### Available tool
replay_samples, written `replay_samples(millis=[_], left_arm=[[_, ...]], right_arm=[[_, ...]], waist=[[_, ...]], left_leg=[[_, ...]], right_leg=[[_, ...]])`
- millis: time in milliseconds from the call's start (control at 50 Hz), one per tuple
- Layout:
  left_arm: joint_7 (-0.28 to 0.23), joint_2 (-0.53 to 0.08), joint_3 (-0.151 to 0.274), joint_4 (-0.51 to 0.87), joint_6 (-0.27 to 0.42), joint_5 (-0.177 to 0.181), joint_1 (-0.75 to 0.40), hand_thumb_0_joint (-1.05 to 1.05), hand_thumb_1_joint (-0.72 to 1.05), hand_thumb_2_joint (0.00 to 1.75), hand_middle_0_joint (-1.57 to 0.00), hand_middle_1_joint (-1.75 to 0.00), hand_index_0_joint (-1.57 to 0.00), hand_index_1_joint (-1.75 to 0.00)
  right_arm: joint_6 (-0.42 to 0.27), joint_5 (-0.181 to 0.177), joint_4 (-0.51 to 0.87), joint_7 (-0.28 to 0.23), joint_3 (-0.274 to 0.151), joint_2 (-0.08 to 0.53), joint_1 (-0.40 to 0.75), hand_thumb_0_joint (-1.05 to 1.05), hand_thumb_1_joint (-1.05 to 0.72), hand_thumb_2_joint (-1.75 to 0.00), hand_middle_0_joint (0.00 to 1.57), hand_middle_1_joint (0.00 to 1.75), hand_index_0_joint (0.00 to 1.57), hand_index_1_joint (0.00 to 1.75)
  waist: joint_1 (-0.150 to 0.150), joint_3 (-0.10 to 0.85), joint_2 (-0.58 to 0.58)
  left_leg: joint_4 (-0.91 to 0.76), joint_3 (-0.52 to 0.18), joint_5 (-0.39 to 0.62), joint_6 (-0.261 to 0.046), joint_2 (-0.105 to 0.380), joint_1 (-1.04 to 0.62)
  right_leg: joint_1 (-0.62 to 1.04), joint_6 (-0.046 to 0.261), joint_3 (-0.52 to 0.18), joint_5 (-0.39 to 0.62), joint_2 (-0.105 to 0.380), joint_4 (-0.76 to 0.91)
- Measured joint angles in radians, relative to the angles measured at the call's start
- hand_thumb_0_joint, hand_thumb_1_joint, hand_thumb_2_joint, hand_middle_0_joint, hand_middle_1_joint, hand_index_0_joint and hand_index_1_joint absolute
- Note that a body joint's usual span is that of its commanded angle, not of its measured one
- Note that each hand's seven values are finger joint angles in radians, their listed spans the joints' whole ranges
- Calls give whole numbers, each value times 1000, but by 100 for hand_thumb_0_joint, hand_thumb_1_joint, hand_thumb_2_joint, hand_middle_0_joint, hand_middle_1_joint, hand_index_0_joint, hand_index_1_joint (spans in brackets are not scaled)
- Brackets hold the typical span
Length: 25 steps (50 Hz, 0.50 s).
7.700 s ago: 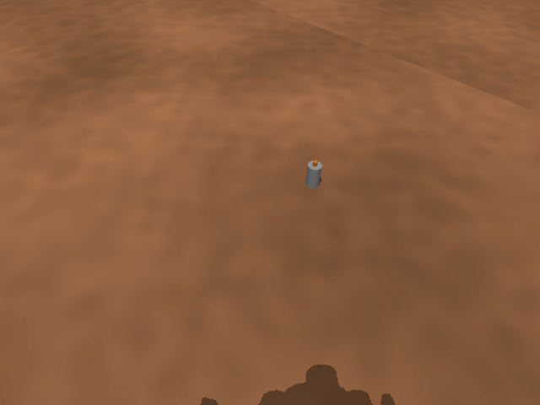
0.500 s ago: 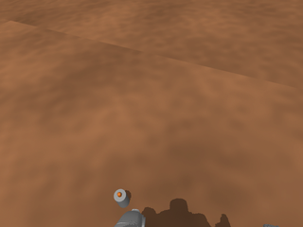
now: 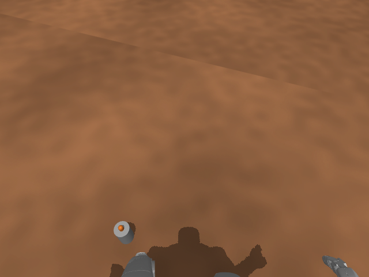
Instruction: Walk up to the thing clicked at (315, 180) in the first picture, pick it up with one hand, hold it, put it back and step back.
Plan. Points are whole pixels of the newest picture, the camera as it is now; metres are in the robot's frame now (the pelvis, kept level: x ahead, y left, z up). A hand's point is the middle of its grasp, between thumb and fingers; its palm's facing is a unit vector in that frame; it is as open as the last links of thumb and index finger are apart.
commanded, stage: walk up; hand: left
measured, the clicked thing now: (123, 232) +0.38 +0.30 -0.65
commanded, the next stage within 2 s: none
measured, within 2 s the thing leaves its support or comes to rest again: neither
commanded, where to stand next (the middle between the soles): +0.11 +0.01 m, yaw +3 degrees
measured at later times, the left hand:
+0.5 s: hand out of the picture +0.02 +0.26 -0.12, palm faces +0.09 -0.92 -0.39, open 7.3 cm
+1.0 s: hand out of the picture +0.00 +0.28 -0.12, palm faces +0.06 -0.93 -0.37, open 7.4 cm
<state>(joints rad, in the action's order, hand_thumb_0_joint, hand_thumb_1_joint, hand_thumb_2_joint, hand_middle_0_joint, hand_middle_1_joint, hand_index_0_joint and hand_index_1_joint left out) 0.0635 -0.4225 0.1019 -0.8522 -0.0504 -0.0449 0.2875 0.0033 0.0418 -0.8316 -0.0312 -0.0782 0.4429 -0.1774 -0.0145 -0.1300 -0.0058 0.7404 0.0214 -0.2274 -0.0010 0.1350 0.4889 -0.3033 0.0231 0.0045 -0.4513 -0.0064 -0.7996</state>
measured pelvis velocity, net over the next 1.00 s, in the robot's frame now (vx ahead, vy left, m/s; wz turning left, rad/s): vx -0.03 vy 0.01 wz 0.09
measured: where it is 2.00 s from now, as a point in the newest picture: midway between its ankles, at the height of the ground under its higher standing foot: outside the picture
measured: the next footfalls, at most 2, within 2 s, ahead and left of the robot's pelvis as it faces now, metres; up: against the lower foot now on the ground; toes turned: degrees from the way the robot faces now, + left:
left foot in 0.34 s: -0.02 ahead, +0.12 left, +0.00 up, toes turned +4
left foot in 1.72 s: +0.10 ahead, +0.21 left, +0.00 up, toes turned +5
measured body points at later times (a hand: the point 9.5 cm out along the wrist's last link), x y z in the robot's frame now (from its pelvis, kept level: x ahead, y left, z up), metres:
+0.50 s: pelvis -0.04 -0.01 +0.02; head -0.02 -0.01 +0.46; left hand +0.02 +0.31 -0.09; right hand +0.08 -0.29 -0.11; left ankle -0.06 +0.11 -0.70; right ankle +0.00 -0.13 -0.70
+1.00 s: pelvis -0.03 +0.01 +0.03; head -0.01 +0.01 +0.48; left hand +0.00 +0.32 -0.09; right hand +0.08 -0.29 -0.10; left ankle -0.06 +0.11 -0.70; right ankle +0.00 -0.13 -0.70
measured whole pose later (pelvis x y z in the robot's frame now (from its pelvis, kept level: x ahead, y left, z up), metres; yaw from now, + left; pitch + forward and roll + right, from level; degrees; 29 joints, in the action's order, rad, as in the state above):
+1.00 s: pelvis -0.03 +0.01 +0.03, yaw +5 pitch -2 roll +0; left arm 0.01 -0.38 0.00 -1.06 0.05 -0.01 0.18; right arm 0.00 0.01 -1.04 0.02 -0.02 0.36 -0.15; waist -0.02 -0.07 0.01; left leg 0.53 -0.02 -0.32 -0.02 -0.01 0.17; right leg -0.23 -0.03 -0.01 -0.23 0.03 -0.50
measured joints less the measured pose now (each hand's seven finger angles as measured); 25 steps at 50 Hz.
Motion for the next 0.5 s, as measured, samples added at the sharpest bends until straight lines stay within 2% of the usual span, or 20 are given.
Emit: replay_samples(millis=[20, 60, 100, 160, 220, 320, 340, 360, 380, 400, 460, 480, 500], left_arm=[[-2, 4, 1, -1, 0, -3, 10, 0, 91, 90, -20, -30, -21, -30], [-8, 4, -10, 5, -8, -9, 21, 0, 91, 90, -20, -30, -21, -30], [-21, 18, -19, 5, -6, -8, 21, 0, 91, 90, -20, -30, -21, -30], [-36, 44, -32, 8, 6, -2, 4, 0, 91, 90, -20, -30, -21, -30], [-49, 52, -41, 24, 31, 0, -22, 1, 90, 90, -20, -30, -21, -30], [-59, 49, -49, 61, 73, 10, -52, 0, 90, 90, -21, -30, -21, -30], [-59, 44, -51, 65, 77, 16, -55, 0, 90, 90, -21, -30, -21, -30], [-60, 37, -52, 63, 77, 21, -62, 0, 90, 90, -21, -30, -21, -30], [-62, 32, -53, 53, 74, 26, -66, 0, 90, 90, -21, -30, -21, -30], [-63, 35, -54, 40, 69, 32, -68, 0, 90, 90, -20, -30, -21, -30], [-62, 46, -66, 0, 61, 33, -73, 0, 91, 90, -20, -30, -21, -30], [-59, 42, -66, -6, 68, 32, -71, 0, 91, 90, -20, -30, -21, -30], [-58, 38, -66, -11, 78, 31, -69, 1, 91, 90, -20, -30, -21, -30]], right_arm=[[11, -6, -5, -6, -6, 6, -7, 0, -90, -90, 21, 30, 21, 30], [32, -21, -20, -19, -11, 3, -24, 0, -90, -90, 21, 30, 20, 30], [39, -35, -30, -18, -9, 8, -24, 0, -90, -90, 20, 30, 20, 30], [28, -54, -16, -13, -3, 13, -33, 0, -90, -90, 20, 30, 20, 30], [23, -52, -21, -5, 14, 0, -54, 0, -90, -90, 20, 30, 20, 30], [22, -28, -56, 17, 41, -43, -76, 0, -90, -90, 20, 30, 20, 30], [15, -24, -60, 20, 45, -53, -74, 1, -90, -90, 20, 30, 20, 30], [5, -21, -67, 22, 47, -67, -64, 1, -90, -90, 20, 30, 20, 30], [-5, -18, -71, 24, 50, -82, -53, 1, -90, -90, 20, 30, 20, 30], [-15, -16, -69, 27, 55, -90, -49, 1, -90, -90, 20, 30, 20, 30], [-27, -23, -64, 38, 65, -92, -47, 1, -90, -90, 21, 30, 20, 30], [-24, -25, -65, 40, 68, -93, -41, 0, -90, -90, 21, 30, 20, 30], [-20, -28, -67, 41, 71, -94, -30, 0, -90, -90, 21, 30, 20, 30]], waist=[[5, 4, 11], [-15, 15, -10], [-32, 3, -17], [-15, -12, 14], [-7, -17, 37], [-3, 0, 43], [-3, 1, 35], [-7, -8, 12], [-14, -15, -14], [-15, -9, -20], [2, 30, 14], [-2, 41, 14], [-8, 46, 10]], left_leg=[[40, -30, -92, -7, -13, 18], [184, -80, -246, -14, -96, 58], [335, -104, -281, -22, -163, 76], [463, -125, -253, -19, -218, 74], [395, -106, -249, -9, -216, -6], [83, -68, -317, -13, -168, -166], [-2, -61, -276, -19, -165, -200], [-48, -48, -181, -15, -176, -223], [-67, -32, -154, -11, -192, -241], [-72, -28, -151, -9, -195, -249], [-55, -63, -162, -15, -164, -240], [-52, -64, -164, -10, -157, -238], [-47, -62, -165, -3, -151, -238]], right_leg=[[-2, -3, 12, 6, -4, -5], [-24, 1, -2, 8, 18, -17], [-33, 5, -24, 33, 30, 7], [-47, 8, -9, 75, 28, 56], [-55, 11, 14, 92, 25, 76], [-63, 9, 67, 76, 48, 48], [-67, 5, 70, 69, 57, 32], [-67, -2, 61, 62, 75, 13], [-67, -4, 41, 63, 90, -5], [-68, -3, 25, 76, 87, -11], [-39, 4, 15, -20, 44, 27], [-21, 4, 12, 31, 40, 77], [-13, -3, 14, 135, 40, 111]])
